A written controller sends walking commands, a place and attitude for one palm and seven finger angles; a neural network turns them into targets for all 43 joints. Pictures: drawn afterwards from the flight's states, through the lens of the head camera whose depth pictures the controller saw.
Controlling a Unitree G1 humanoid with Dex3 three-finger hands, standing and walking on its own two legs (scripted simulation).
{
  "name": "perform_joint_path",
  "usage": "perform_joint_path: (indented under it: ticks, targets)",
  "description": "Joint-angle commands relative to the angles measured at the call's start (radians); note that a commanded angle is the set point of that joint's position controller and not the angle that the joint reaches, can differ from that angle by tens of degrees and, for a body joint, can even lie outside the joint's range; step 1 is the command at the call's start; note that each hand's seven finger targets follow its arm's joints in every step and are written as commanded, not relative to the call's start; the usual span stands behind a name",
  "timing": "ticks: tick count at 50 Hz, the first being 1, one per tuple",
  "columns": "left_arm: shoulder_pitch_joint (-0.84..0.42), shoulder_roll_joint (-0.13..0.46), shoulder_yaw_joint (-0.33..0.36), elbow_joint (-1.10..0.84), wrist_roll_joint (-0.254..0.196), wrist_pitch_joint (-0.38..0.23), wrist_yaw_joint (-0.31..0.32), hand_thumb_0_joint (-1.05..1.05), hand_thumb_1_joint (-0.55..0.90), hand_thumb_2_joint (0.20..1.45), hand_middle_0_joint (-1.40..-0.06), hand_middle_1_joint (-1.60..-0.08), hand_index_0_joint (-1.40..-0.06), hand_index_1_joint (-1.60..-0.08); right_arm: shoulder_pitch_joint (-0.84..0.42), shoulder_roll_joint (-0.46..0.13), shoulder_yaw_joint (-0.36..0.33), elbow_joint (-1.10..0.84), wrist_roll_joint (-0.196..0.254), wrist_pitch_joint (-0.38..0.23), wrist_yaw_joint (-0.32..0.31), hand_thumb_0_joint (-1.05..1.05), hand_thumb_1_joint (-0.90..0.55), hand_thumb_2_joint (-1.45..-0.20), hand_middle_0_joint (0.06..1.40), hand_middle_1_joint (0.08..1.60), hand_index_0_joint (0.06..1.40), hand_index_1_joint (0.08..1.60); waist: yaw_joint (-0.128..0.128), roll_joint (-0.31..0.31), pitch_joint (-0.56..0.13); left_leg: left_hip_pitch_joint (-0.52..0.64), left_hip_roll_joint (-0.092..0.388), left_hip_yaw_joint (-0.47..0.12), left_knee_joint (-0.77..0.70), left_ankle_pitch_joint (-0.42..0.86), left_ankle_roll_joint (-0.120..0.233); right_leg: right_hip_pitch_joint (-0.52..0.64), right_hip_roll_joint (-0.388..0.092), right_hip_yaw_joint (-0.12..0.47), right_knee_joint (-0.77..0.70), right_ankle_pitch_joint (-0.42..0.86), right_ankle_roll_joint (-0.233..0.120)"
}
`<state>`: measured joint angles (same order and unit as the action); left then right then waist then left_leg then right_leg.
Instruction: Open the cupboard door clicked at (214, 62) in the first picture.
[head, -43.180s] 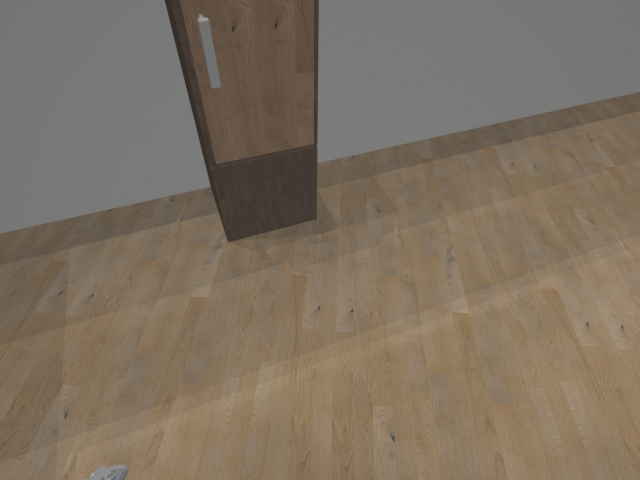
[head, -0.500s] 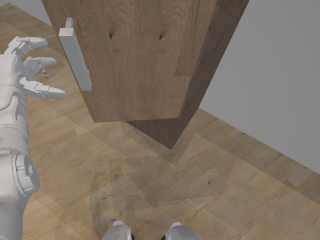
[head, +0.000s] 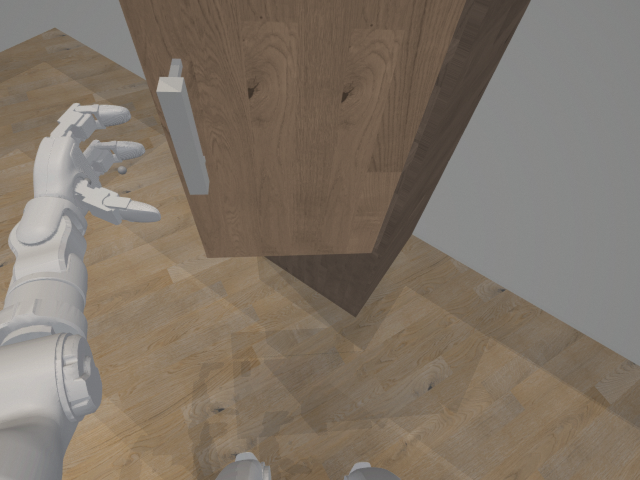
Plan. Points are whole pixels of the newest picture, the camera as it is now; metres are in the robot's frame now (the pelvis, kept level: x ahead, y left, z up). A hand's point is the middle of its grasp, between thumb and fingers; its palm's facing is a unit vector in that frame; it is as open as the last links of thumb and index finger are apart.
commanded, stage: move the hooked fingers beside the handle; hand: left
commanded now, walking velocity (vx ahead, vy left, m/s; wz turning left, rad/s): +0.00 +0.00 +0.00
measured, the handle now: (188, 132) +0.54 +0.16 +0.09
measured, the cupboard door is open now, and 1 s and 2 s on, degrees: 39 39 39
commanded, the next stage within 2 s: slide the fingers in behind the handle in 0.34 s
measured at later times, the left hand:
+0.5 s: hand (124, 164) +0.48 +0.22 +0.10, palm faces +0.05 -1.00 +0.00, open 14.0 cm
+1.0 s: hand (157, 165) +0.48 +0.19 +0.09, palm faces +0.04 -1.00 +0.00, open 14.0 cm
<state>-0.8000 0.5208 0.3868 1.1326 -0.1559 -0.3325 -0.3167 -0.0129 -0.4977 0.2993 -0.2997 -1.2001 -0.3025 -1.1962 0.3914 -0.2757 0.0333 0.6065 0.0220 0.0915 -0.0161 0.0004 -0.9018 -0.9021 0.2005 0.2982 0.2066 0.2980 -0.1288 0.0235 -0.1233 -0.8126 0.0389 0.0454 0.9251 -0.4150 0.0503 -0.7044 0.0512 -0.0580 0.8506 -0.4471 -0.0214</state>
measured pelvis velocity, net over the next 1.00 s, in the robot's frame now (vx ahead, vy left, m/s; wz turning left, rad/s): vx -0.01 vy -0.01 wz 0.00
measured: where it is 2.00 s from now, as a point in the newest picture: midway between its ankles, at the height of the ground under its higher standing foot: outside the picture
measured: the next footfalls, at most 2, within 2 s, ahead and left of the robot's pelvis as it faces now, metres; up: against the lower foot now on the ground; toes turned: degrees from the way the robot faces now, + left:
none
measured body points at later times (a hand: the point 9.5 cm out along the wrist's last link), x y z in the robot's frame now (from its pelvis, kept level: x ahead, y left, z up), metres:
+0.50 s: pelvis -0.01 -0.01 +0.00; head +0.09 +0.01 +0.43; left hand +0.47 +0.28 +0.10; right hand -0.02 -0.28 -0.11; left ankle +0.01 +0.08 -0.69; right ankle -0.03 -0.11 -0.69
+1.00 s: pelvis -0.01 -0.01 +0.00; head +0.08 +0.01 +0.44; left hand +0.47 +0.24 +0.09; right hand +0.01 -0.27 -0.12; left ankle +0.01 +0.08 -0.69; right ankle -0.03 -0.11 -0.69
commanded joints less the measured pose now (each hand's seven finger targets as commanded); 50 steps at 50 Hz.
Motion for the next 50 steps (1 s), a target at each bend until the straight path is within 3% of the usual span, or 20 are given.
perform_joint_path:
  ticks: [1, 3, 4, 6, 11, 13, 15, 19, 20, 22, 26, 29, 31, 32, 34, 37, 40, 43, 45, 50]
  targets:
    - [-0.471, 0.205, -0.001, -0.262, -0.010, -0.086, 0.024, 0.000, -0.500, 0.300, -0.300, -1.200, -0.300, -1.200, 0.138, -0.176, -0.070, -0.056, -0.007, -0.024, -0.015, 0.000, -0.900, -0.900, 0.200, 0.300, 0.200, 0.300, -0.020, 0.131, -0.370, 0.473, 0.000, -0.119, -0.074, 0.462, -0.020, -0.043, 0.020, 0.020, -0.072, 0.350, -0.003]
    - [-0.485, 0.217, 0.012, -0.247, -0.004, -0.101, 0.039, 0.000, -0.500, 0.300, -0.300, -1.200, -0.300, -1.200, 0.132, -0.177, -0.070, -0.050, -0.008, -0.028, -0.014, 0.000, -0.900, -0.900, 0.200, 0.300, 0.200, 0.300, -0.024, 0.112, -0.378, 0.469, 0.001, -0.124, -0.073, 0.431, -0.022, -0.048, 0.022, 0.022, -0.074, 0.330, 0.001]
    - [-0.501, 0.255, 0.042, -0.248, -0.002, -0.107, 0.046, 0.000, -0.500, 0.300, -0.300, -1.200, -0.300, -1.200, 0.136, -0.183, -0.072, -0.045, -0.007, -0.029, -0.016, 0.000, -0.900, -0.900, 0.200, 0.300, 0.200, 0.300, -0.022, 0.088, -0.392, 0.457, 0.001, -0.125, -0.073, 0.410, -0.021, -0.035, 0.020, 0.025, -0.073, 0.323, 0.001]
    - [-0.511, 0.273, 0.051, -0.231, 0.004, -0.113, 0.053, 0.000, -0.500, 0.300, -0.300, -1.200, -0.300, -1.200, 0.136, -0.183, -0.068, -0.042, -0.007, -0.033, -0.019, 0.000, -0.900, -0.900, 0.200, 0.300, 0.200, 0.300, -0.022, 0.099, -0.394, 0.443, -0.004, -0.120, -0.067, 0.401, -0.017, -0.020, 0.019, 0.030, -0.071, 0.327, -0.001]
    - [-0.556, 0.248, 0.001, -0.151, 0.031, -0.092, 0.053, 0.000, -0.500, 0.300, -0.300, -1.200, -0.300, -1.200, 0.132, -0.183, -0.057, -0.033, -0.006, -0.039, -0.023, 0.000, -0.900, -0.900, 0.200, 0.300, 0.200, 0.300, -0.047, 0.130, -0.342, 0.410, -0.006, -0.126, -0.075, 0.323, -0.015, -0.069, 0.016, 0.030, -0.079, 0.263, 0.000]
    - [-0.533, 0.311, 0.045, -0.118, 0.031, -0.083, 0.048, 0.000, -0.500, 0.300, -0.300, -1.200, -0.300, -1.200, 0.138, -0.191, -0.057, -0.033, -0.006, -0.040, -0.027, 0.000, -0.900, -0.900, 0.200, 0.300, 0.200, 0.300, -0.035, 0.100, -0.358, 0.373, -0.007, -0.119, -0.074, 0.302, -0.013, -0.035, 0.015, 0.037, -0.083, 0.261, 0.002]
    - [-0.527, 0.316, 0.044, -0.112, 0.022, -0.077, 0.033, 0.000, -0.500, 0.300, -0.300, -1.200, -0.300, -1.200, 0.143, -0.192, -0.055, -0.038, -0.005, -0.042, -0.030, 0.000, -0.900, -0.900, 0.200, 0.300, 0.200, 0.300, -0.039, 0.074, -0.376, 0.346, -0.010, -0.107, -0.070, 0.307, -0.008, 0.003, 0.014, 0.044, -0.084, 0.288, 0.006]
    - [-0.522, 0.320, 0.048, -0.152, 0.013, -0.092, 0.007, 0.000, -0.500, 0.300, -0.300, -1.200, -0.300, -1.200, 0.150, -0.190, -0.056, -0.046, -0.006, -0.042, -0.027, 0.000, -0.900, -0.900, 0.200, 0.300, 0.200, 0.300, -0.024, 0.112, -0.414, 0.363, -0.010, -0.102, -0.063, 0.343, -0.010, 0.013, 0.016, 0.044, -0.074, 0.320, 0.004]
    - [-0.489, 0.307, 0.041, -0.125, 0.013, -0.086, 0.003, 0.000, -0.500, 0.300, -0.300, -1.200, -0.300, -1.200, 0.151, -0.189, -0.057, -0.045, -0.005, -0.041, -0.026, 0.000, -0.900, -0.900, 0.200, 0.300, 0.200, 0.300, -0.024, 0.111, -0.391, 0.357, -0.010, -0.100, -0.064, 0.329, -0.009, 0.002, 0.018, 0.043, -0.080, 0.306, 0.004]
    - [-0.501, 0.347, 0.069, -0.135, 0.006, -0.089, 0.000, 0.000, -0.500, 0.300, -0.300, -1.200, -0.300, -1.200, 0.158, -0.195, -0.059, -0.044, -0.004, -0.037, -0.029, 0.000, -0.900, -0.900, 0.200, 0.300, 0.200, 0.300, -0.025, 0.094, -0.385, 0.333, -0.009, -0.096, -0.064, 0.318, -0.006, 0.015, 0.018, 0.049, -0.082, 0.307, 0.007]
    - [-0.499, 0.241, 0.011, -0.200, -0.014, -0.092, -0.002, 0.000, -0.500, 0.300, -0.300, -1.200, -0.300, -1.200, 0.161, -0.183, -0.065, -0.046, -0.007, -0.039, -0.022, 0.000, -0.900, -0.900, 0.200, 0.300, 0.200, 0.300, -0.027, 0.132, -0.404, 0.396, -0.009, -0.099, -0.065, 0.352, -0.008, -0.009, 0.022, 0.036, -0.081, 0.316, 0.001]
    - [-0.510, 0.260, 0.025, -0.173, -0.009, -0.081, 0.016, 0.000, -0.500, 0.300, -0.300, -1.200, -0.300, -1.200, 0.168, -0.188, -0.067, -0.032, -0.005, -0.037, -0.023, 0.000, -0.900, -0.900, 0.200, 0.300, 0.200, 0.300, -0.038, 0.094, -0.363, 0.364, -0.006, -0.103, -0.073, 0.312, -0.006, -0.021, 0.023, 0.037, -0.091, 0.285, 0.006]
    - [-0.513, 0.251, 0.025, -0.187, -0.005, -0.083, 0.031, 0.000, -0.500, 0.300, -0.300, -1.200, -0.300, -1.200, 0.168, -0.186, -0.067, -0.034, -0.008, -0.040, -0.020, 0.000, -0.900, -0.900, 0.200, 0.300, 0.200, 0.300, -0.030, 0.123, -0.370, 0.373, -0.010, -0.102, -0.070, 0.324, -0.007, -0.019, 0.022, 0.036, -0.084, 0.290, 0.000]
    - [-0.523, 0.286, 0.051, -0.196, 0.003, -0.086, 0.042, 0.000, -0.500, 0.300, -0.300, -1.200, -0.300, -1.200, 0.173, -0.188, -0.069, -0.029, -0.009, -0.040, -0.020, 0.000, -0.900, -0.900, 0.200, 0.300, 0.200, 0.300, -0.026, 0.114, -0.395, 0.382, -0.007, -0.105, -0.069, 0.342, -0.007, -0.013, 0.021, 0.038, -0.081, 0.306, 0.003]
    - [-0.510, 0.246, 0.026, -0.202, 0.009, -0.089, 0.057, 0.000, -0.500, 0.300, -0.300, -1.200, -0.300, -1.200, 0.169, -0.181, -0.068, -0.034, -0.009, -0.041, -0.016, 0.000, -0.900, -0.900, 0.200, 0.300, 0.200, 0.300, -0.030, 0.114, -0.396, 0.398, -0.007, -0.107, -0.068, 0.356, -0.010, -0.023, 0.021, 0.034, -0.080, 0.310, 0.003]
    - [-0.500, 0.246, 0.032, -0.221, 0.020, -0.104, 0.077, 0.000, -0.500, 0.300, -0.300, -1.200, -0.300, -1.200, 0.162, -0.179, -0.070, -0.037, -0.012, -0.043, -0.009, 0.000, -0.900, -0.900, 0.200, 0.300, 0.200, 0.300, -0.013, 0.150, -0.415, 0.422, -0.007, -0.108, -0.064, 0.387, -0.017, -0.025, 0.023, 0.032, -0.068, 0.324, -0.001]
    - [-0.494, 0.220, 0.018, -0.187, 0.023, -0.094, 0.088, 0.000, -0.500, 0.300, -0.300, -1.200, -0.300, -1.200, 0.160, -0.176, -0.070, -0.034, -0.012, -0.041, -0.006, 0.000, -0.900, -0.900, 0.200, 0.300, 0.200, 0.300, -0.028, 0.101, -0.382, 0.394, -0.006, -0.105, -0.064, 0.366, -0.013, -0.022, 0.023, 0.031, -0.072, 0.321, 0.003]
    - [-0.480, 0.183, -0.003, -0.211, 0.020, -0.095, 0.093, 0.000, -0.500, 0.300, -0.300, -1.200, -0.300, -1.200, 0.152, -0.171, -0.070, -0.044, -0.012, -0.042, -0.001, 0.000, -0.900, -0.900, 0.200, 0.300, 0.200, 0.300, -0.016, 0.113, -0.409, 0.416, -0.009, -0.101, -0.062, 0.404, -0.016, -0.004, 0.022, 0.030, -0.066, 0.356, 0.002]
    - [-0.479, 0.188, 0.004, -0.211, 0.019, -0.092, 0.097, 0.000, -0.500, 0.300, -0.300, -1.200, -0.300, -1.200, 0.156, -0.173, -0.072, -0.043, -0.012, -0.039, -0.001, 0.000, -0.900, -0.900, 0.200, 0.300, 0.200, 0.300, -0.019, 0.084, -0.407, 0.410, -0.007, -0.102, -0.062, 0.411, -0.014, 0.004, 0.022, 0.030, -0.066, 0.368, 0.003]
    - [-0.483, 0.130, -0.030, -0.181, 0.018, -0.085, 0.117, 0.000, -0.500, 0.300, -0.300, -1.200, -0.300, -1.200, 0.147, -0.167, -0.071, -0.043, -0.011, -0.040, 0.004, 0.000, -0.900, -0.900, 0.200, 0.300, 0.200, 0.300, -0.032, 0.056, -0.352, 0.379, -0.012, -0.099, -0.065, 0.367, -0.011, -0.012, 0.021, 0.032, -0.075, 0.344, 0.005]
